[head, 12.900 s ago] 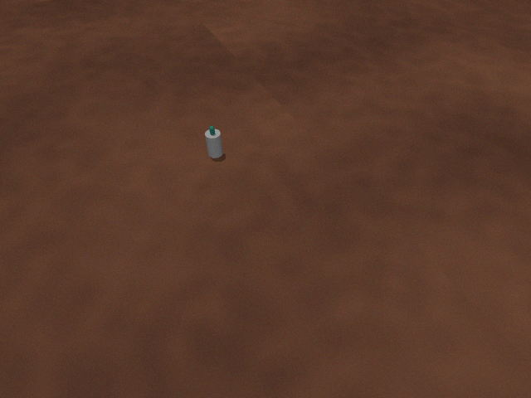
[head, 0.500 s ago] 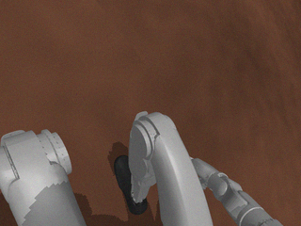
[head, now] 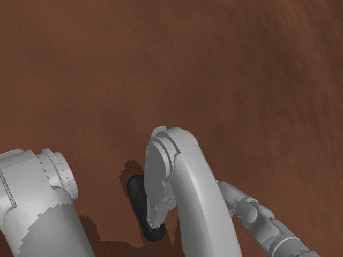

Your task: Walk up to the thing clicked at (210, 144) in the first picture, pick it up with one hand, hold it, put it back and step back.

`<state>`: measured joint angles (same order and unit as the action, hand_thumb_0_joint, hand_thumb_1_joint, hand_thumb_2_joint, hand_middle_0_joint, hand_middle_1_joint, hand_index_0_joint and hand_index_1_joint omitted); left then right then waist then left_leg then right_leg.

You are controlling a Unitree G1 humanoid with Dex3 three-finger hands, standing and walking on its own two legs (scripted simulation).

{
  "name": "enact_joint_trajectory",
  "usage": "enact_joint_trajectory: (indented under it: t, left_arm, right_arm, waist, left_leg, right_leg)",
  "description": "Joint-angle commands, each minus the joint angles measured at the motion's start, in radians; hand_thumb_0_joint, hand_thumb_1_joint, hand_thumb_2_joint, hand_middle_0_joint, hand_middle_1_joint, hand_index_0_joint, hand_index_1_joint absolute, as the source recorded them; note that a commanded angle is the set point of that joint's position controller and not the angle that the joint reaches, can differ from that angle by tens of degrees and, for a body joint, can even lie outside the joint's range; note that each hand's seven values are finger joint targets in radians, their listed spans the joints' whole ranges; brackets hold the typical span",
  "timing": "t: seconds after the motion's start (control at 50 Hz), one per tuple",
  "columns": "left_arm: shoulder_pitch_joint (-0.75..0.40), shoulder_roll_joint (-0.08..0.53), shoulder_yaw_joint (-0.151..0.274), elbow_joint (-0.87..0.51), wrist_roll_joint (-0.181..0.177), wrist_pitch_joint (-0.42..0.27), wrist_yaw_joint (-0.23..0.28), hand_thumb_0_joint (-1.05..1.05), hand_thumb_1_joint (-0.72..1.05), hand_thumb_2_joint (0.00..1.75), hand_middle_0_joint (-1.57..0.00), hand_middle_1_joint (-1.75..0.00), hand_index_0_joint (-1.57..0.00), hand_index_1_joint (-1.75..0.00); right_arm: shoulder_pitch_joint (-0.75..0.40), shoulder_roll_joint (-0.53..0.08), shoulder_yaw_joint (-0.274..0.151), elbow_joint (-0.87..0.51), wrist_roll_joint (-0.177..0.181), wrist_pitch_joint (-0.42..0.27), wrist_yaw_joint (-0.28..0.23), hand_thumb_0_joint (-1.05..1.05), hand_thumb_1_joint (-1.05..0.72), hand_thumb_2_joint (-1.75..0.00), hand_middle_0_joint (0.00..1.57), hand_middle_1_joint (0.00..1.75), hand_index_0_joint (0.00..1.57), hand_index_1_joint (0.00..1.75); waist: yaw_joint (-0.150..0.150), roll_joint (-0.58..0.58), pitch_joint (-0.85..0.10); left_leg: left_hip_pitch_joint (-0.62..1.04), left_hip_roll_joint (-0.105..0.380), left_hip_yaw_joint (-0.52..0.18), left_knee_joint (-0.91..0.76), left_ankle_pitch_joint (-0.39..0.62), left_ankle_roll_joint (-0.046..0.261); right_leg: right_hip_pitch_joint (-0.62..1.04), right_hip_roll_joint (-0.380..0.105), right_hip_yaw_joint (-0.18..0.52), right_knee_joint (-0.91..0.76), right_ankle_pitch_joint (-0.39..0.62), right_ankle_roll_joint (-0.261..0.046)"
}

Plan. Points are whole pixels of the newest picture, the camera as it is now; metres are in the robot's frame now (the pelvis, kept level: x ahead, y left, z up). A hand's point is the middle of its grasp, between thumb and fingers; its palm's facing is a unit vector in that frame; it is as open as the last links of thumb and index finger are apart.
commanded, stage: settle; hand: left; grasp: from the side
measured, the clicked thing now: out of the picture +0.42 +0.33 -0.18
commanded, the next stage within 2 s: lift in 1.84 s
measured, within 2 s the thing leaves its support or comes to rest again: leaves its support in 0.02 s
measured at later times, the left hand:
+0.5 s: hand out of the picture +0.39 +0.36 -0.08, palm faces +0.49 -0.87 -0.01, open 11.8 cm
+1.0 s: hand out of the picture +0.37 +0.36 +0.01, palm faces +0.48 -0.87 -0.05, open 11.8 cm
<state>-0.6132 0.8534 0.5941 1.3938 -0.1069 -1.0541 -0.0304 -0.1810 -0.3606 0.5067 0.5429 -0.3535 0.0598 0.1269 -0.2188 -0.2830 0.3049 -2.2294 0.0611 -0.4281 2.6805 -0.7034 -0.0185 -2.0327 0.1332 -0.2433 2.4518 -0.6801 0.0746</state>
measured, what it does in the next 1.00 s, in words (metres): rises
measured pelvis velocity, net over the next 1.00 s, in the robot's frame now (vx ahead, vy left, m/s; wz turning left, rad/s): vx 0.02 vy -0.02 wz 0.13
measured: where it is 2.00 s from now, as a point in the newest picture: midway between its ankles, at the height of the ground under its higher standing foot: (107, 240)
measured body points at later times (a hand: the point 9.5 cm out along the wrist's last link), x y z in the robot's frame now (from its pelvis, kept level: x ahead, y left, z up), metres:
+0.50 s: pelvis +0.01 -0.01 +0.02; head +0.19 +0.17 +0.39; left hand +0.36 +0.40 -0.08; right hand +0.21 -0.23 -0.04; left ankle +0.08 +0.13 -0.24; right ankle +0.13 -0.13 -0.24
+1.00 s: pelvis +0.02 -0.02 +0.05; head +0.20 +0.10 +0.44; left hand +0.34 +0.40 +0.01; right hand +0.23 -0.24 -0.05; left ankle +0.08 +0.13 -0.24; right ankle +0.13 -0.13 -0.24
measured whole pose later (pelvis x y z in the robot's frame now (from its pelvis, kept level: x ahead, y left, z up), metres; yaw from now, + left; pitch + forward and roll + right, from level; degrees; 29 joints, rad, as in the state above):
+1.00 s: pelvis +0.02 -0.02 +0.05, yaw +8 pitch +27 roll -10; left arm -0.52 0.54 0.51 0.85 -0.18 -0.63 -0.17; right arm 0.01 -0.29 0.14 0.62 -0.11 0.09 0.07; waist -0.10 -0.06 -0.03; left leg -2.25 0.07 -0.23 2.43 -0.67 -0.03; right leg -2.11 0.04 -0.12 2.35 -0.73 0.03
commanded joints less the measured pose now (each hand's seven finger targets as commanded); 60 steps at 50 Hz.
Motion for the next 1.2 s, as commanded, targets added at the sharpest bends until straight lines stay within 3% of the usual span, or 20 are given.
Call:
enact_joint_trajectory:
  t: [0.0, 0.04, 0.06, 0.1, 0.12, 0.14, 0.16, 0.32, 0.34, 0.36, 0.42, 0.46, 0.52, 0.54, 0.58, 0.7, 0.76, 0.78, 0.88, 1.18]
  left_arm:
    - [-0.179, 0.216, 0.034, -0.204, -0.011, -0.063, -0.008, 0.0, 0.17, 1.27, -1.15, -1.31, -1.14, -1.34]
    - [-0.184, 0.175, -0.003, -0.229, -0.012, -0.052, -0.015, 0.0, 0.15, 1.28, -1.16, -1.33, -1.16, -1.36]
    - [-0.199, 0.201, 0.023, -0.258, -0.013, -0.047, -0.011, 0.0, 0.14, 1.29, -1.19, -1.36, -1.19, -1.38]
    - [-0.175, 0.149, -0.014, -0.255, -0.016, -0.028, -0.018, 0.0, 0.15, 1.29, -1.19, -1.36, -1.19, -1.39]
    - [-0.178, 0.178, 0.015, -0.292, -0.016, -0.021, -0.017, 0.0, 0.12, 1.3, -1.2, -1.37, -1.19, -1.4]
    - [-0.176, 0.156, -0.009, -0.313, -0.016, -0.012, -0.023, 0.0, 0.08, 1.29, -1.2, -1.37, -1.19, -1.4]
    - [-0.157, 0.155, 0.007, -0.329, -0.021, -0.002, -0.026, 0.0, 0.08, 1.3, -1.22, -1.38, -1.21, -1.41]
    - [-0.155, 0.085, -0.033, -0.499, -0.044, 0.092, -0.058, 0.0, 0.06, 1.28, -1.24, -1.39, -1.24, -1.41]
    - [-0.108, 0.032, -0.058, -0.466, -0.052, 0.113, -0.065, 0.0, 0.06, 1.27, -1.23, -1.38, -1.23, -1.4]
    - [-0.159, 0.059, -0.042, -0.54, -0.054, 0.12, -0.065, 0.0, 0.05, 1.28, -1.24, -1.39, -1.24, -1.42]
    - [-0.129, 0.015, -0.074, -0.559, -0.05, 0.171, -0.067, 0.0, 0.04, 1.28, -1.24, -1.39, -1.24, -1.41]
    - [-0.174, 0.021, -0.063, -0.651, -0.056, 0.192, -0.065, 0.0, 0.05, 1.29, -1.24, -1.4, -1.24, -1.42]
    - [-0.102, -0.003, -0.067, -0.642, -0.055, 0.237, -0.07, 0.0, 0.02, 1.27, -1.23, -1.39, -1.23, -1.41]
    - [-0.081, -0.058, -0.097, -0.598, -0.06, 0.255, -0.075, 0.0, 0.02, 1.27, -1.24, -1.4, -1.24, -1.42]
    - [-0.108, -0.018, -0.067, -0.667, -0.061, 0.266, -0.077, 0.0, -0.01, 1.28, -1.23, -1.4, -1.23, -1.42]
    - [-0.126, -0.059, -0.079, -0.713, -0.07, 0.308, -0.095, 0.0, 0.0, 1.29, -1.22, -1.41, -1.23, -1.43]
    - [-0.111, -0.045, -0.056, -0.731, -0.074, 0.318, -0.108, 0.0, -0.03, 1.28, -1.22, -1.41, -1.23, -1.43]
    - [-0.136, -0.069, -0.08, -0.731, -0.073, 0.322, -0.116, 0.0, -0.03, 1.28, -1.22, -1.41, -1.23, -1.43]
    - [-0.119, -0.07, -0.05, -0.739, -0.088, 0.339, -0.14, 0.0, -0.06, 1.27, -1.21, -1.4, -1.21, -1.42]
    - [-0.155, -0.095, -0.033, -0.735, -0.086, 0.389, -0.167, 0.0, -0.09, 1.27, -1.19, -1.38, -1.2, -1.4]
  right_arm:
    - [0.022, -0.361, -0.138, -0.026, -0.001, 0.006, -0.021, 0.0, -0.9, -0.91, 0.2, 0.3, 0.2, 0.3]
    - [0.036, -0.345, -0.141, -0.011, 0.005, 0.008, -0.019, 0.0, -0.9, -0.91, 0.2, 0.3, 0.2, 0.3]
    - [0.029, -0.352, -0.151, -0.025, 0.007, 0.009, -0.02, 0.0, -0.91, -0.91, 0.2, 0.3, 0.2, 0.3]
    - [0.039, -0.337, -0.157, -0.014, 0.016, 0.007, -0.018, 0.0, -0.9, -0.9, 0.2, 0.3, 0.2, 0.3]
    - [0.038, -0.346, -0.169, -0.027, 0.019, 0.008, -0.019, 0.0, -0.9, -0.9, 0.2, 0.3, 0.2, 0.3]
    - [0.053, -0.335, -0.172, -0.008, 0.022, 0.009, -0.019, 0.0, -0.91, -0.91, 0.2, 0.3, 0.2, 0.3]
    - [0.053, -0.335, -0.182, -0.021, 0.026, 0.009, -0.019, 0.0, -0.9, -0.9, 0.2, 0.3, 0.2, 0.3]
    - [0.12, -0.301, -0.245, 0.002, 0.078, 0.011, -0.019, 0.0, -0.9, -0.9, 0.2, 0.3, 0.2, 0.3]
    - [0.119, -0.297, -0.253, -0.007, 0.088, 0.012, -0.021, 0.0, -0.9, -0.9, 0.2, 0.3, 0.2, 0.3]
    - [0.131, -0.291, -0.266, -0.002, 0.096, 0.012, -0.024, 0.0, -0.9, -0.9, 0.2, 0.3, 0.2, 0.3]
    - [0.147, -0.269, -0.295, -0.007, 0.118, 0.014, -0.026, 0.0, -0.9, -0.9, 0.2, 0.3, 0.2, 0.3]
    - [0.176, -0.258, -0.317, 0.002, 0.132, 0.013, -0.028, 0.0, -0.9, -0.9, 0.2, 0.3, 0.2, 0.3]
    - [0.198, -0.242, -0.346, 0.004, 0.157, 0.016, -0.032, 0.0, -0.9, -0.9, 0.2, 0.3, 0.2, 0.3]
    - [0.198, -0.237, -0.348, -0.009, 0.164, 0.016, -0.032, 0.0, -0.89, -0.9, 0.2, 0.3, 0.2, 0.3]
    - [0.204, -0.234, -0.367, -0.007, 0.178, 0.018, -0.038, 0.0, -0.9, -0.9, 0.2, 0.3, 0.2, 0.3]
    - [0.233, -0.204, -0.403, -0.006, 0.209, 0.018, -0.049, 0.0, -0.89, -0.9, 0.2, 0.3, 0.2, 0.3]
    - [0.241, -0.197, -0.422, -0.005, 0.223, 0.017, -0.055, 0.0, -0.89, -0.9, 0.2, 0.3, 0.2, 0.3]
    - [0.248, -0.193, -0.422, -0.002, 0.223, 0.015, -0.056, 0.0, -0.89, -0.9, 0.2, 0.3, 0.2, 0.3]
    - [0.269, -0.181, -0.444, 0.007, 0.239, 0.007, -0.065, 0.0, -0.89, -0.9, 0.2, 0.3, 0.2, 0.3]
    - [0.308, -0.154, -0.485, 0.026, 0.262, -0.011, -0.083, 0.0, -0.9, -0.9, 0.2, 0.3, 0.2, 0.3]
  waist:
    - [-0.08, 0.609, -0.596]
    - [-0.084, 0.62, -0.601]
    - [-0.077, 0.621, -0.61]
    - [-0.077, 0.607, -0.598]
    - [-0.065, 0.607, -0.612]
    - [-0.059, 0.616, -0.617]
    - [-0.049, 0.611, -0.637]
    - [-0.005, 0.652, -0.723]
    - [-0.006, 0.62, -0.719]
    - [0.003, 0.619, -0.729]
    - [0.02, 0.617, -0.748]
    - [0.031, 0.622, -0.78]
    - [0.064, 0.593, -0.809]
    - [0.043, 0.558, -0.795]
    - [0.073, 0.567, -0.815]
    - [0.082, 0.538, -0.857]
    - [0.108, 0.549, -0.886]
    - [0.089, 0.551, -0.887]
    - [0.117, 0.513, -0.931]
    - [0.131, 0.435, -0.997]
  left_leg:
    - [0.446, 0.066, 0.123, -0.343, 0.147, -0.019]
    - [0.45, 0.064, 0.129, -0.346, 0.147, -0.018]
    - [0.436, 0.061, 0.134, -0.344, 0.145, -0.017]
    - [0.41, 0.057, 0.144, -0.345, 0.119, -0.011]
    - [0.417, 0.056, 0.148, -0.348, 0.128, -0.011]
    - [0.427, 0.058, 0.15, -0.353, 0.127, -0.013]
    - [0.433, 0.057, 0.152, -0.357, 0.134, -0.013]
    - [0.452, 0.044, 0.175, -0.405, 0.12, -0.013]
    - [0.443, 0.043, 0.177, -0.406, 0.122, -0.01]
    - [0.435, 0.042, 0.18, -0.41, 0.112, -0.007]
    - [0.409, 0.032, 0.203, -0.425, 0.08, 0.001]
    - [0.417, 0.029, 0.214, -0.431, 0.077, 0.004]
    - [0.41, 0.021, 0.232, -0.447, 0.087, 0.01]
    - [0.388, 0.019, 0.231, -0.454, 0.077, 0.013]
    - [0.4, 0.016, 0.241, -0.473, 0.066, 0.014]
    - [0.4, 0.01, 0.264, -0.497, 0.069, 0.021]
    - [0.434, 0.007, 0.275, -0.521, 0.062, 0.02]
    - [0.427, 0.006, 0.277, -0.521, 0.06, 0.021]
    - [0.435, 0.003, 0.299, -0.53, 0.095, 0.027]
    - [0.432, 0.003, 0.335, -0.554, 0.145, 0.041]
  right_leg:
    - [0.212, 0.013, -0.124, -0.169, 0.222, -0.08]
    - [0.204, 0.012, -0.117, -0.171, 0.221, -0.082]
    - [0.209, 0.011, -0.116, -0.172, 0.224, -0.082]
    - [0.197, 0.009, -0.106, -0.18, 0.207, -0.083]
    - [0.2, 0.007, -0.104, -0.183, 0.214, -0.084]
    - [0.193, 0.006, -0.097, -0.184, 0.207, -0.085]
    - [0.196, 0.006, -0.099, -0.186, 0.21, -0.085]
    - [0.152, -0.006, -0.067, -0.194, 0.189, -0.097]
    - [0.145, -0.008, -0.063, -0.199, 0.188, -0.097]
    - [0.137, -0.009, -0.057, -0.207, 0.182, -0.099]
    - [0.13, -0.016, -0.036, -0.229, 0.162, -0.101]
    - [0.13, -0.019, -0.023, -0.24, 0.162, -0.103]
    - [0.134, -0.024, -0.007, -0.255, 0.158, -0.105]
    - [0.133, -0.027, -0.011, -0.263, 0.148, -0.103]
    - [0.118, -0.032, 0.0, -0.275, 0.136, -0.106]
    - [0.122, -0.039, 0.024, -0.301, 0.127, -0.109]
    - [0.116, -0.045, 0.033, -0.312, 0.108, -0.113]
    - [0.124, -0.046, 0.034, -0.313, 0.109, -0.112]
    - [0.162, -0.052, 0.057, -0.341, 0.127, -0.109]
    - [0.239, -0.066, 0.104, -0.403, 0.157, -0.098]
